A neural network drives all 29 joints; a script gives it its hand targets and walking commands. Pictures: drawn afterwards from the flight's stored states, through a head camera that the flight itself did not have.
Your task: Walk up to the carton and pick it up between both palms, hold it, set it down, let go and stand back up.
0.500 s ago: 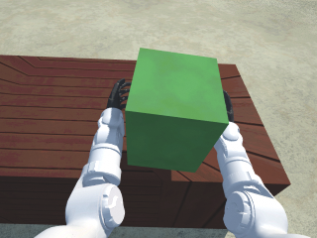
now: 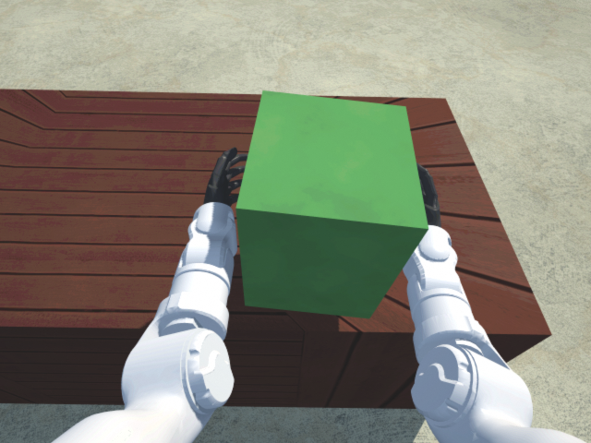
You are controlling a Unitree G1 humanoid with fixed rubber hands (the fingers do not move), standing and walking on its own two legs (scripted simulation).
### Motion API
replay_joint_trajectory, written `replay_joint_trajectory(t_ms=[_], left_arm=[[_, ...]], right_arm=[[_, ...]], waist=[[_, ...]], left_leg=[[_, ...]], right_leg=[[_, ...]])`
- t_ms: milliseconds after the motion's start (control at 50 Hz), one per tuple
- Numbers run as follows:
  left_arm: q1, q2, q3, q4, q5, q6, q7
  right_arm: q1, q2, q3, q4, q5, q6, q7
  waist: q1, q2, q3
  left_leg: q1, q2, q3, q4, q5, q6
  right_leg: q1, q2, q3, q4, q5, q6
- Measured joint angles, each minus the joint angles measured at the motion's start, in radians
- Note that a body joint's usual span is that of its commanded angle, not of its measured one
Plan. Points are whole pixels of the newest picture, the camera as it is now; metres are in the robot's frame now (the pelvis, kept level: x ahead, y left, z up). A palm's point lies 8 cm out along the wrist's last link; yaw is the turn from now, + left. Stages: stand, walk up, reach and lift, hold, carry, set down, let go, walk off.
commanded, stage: set down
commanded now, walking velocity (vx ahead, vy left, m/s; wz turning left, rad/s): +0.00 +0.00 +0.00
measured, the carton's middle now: (319, 212) +0.42 +0.00 +0.06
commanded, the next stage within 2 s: none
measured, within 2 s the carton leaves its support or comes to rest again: rests again in 0.56 s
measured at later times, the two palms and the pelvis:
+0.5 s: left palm (233, 217) +0.43 +0.13 +0.03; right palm (419, 231) +0.42 -0.16 +0.03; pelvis +0.01 +0.00 -0.01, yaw -1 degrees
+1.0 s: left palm (233, 221) +0.43 +0.14 +0.01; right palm (415, 232) +0.42 -0.15 +0.02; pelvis +0.00 +0.00 -0.01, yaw -1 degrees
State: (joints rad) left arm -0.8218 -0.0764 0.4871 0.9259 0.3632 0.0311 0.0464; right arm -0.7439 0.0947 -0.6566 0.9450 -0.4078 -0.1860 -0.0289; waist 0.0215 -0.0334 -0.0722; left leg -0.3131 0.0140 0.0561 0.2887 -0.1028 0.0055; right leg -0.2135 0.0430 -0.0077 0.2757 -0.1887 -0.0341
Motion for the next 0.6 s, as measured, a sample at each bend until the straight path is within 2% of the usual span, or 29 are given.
replay_joint_trajectory(t_ms=[280,600], left_arm=[[-0.015,0.014,0.023,0.082,-0.002,-0.086,0.005],[-0.041,0.049,0.016,0.220,-0.040,-0.217,0.039]], right_arm=[[-0.008,0.008,-0.035,0.000,-0.056,-0.030,0.004],[-0.042,-0.009,-0.065,0.074,-0.096,-0.106,-0.005]], waist=[[-0.005,0.007,-0.035],[-0.001,0.014,-0.079]], left_leg=[[-0.091,0.005,0.008,0.011,-0.002,-0.003],[-0.253,0.018,0.009,0.047,0.001,-0.006]], right_leg=[[-0.103,0.003,0.005,0.029,-0.008,-0.001],[-0.266,0.013,0.000,0.063,-0.002,-0.005]])
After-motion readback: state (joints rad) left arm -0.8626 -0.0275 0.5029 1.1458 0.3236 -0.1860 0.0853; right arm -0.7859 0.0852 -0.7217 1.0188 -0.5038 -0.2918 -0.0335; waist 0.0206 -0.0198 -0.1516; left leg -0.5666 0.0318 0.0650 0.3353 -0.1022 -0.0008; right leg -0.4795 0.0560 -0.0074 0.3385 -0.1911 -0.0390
